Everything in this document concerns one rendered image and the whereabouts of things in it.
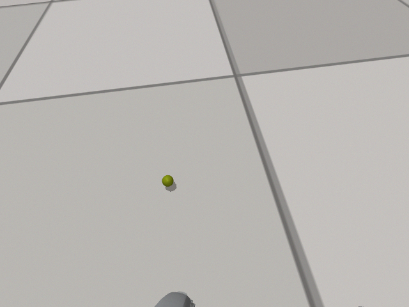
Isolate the ball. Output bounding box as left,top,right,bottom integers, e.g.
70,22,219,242
162,175,174,187

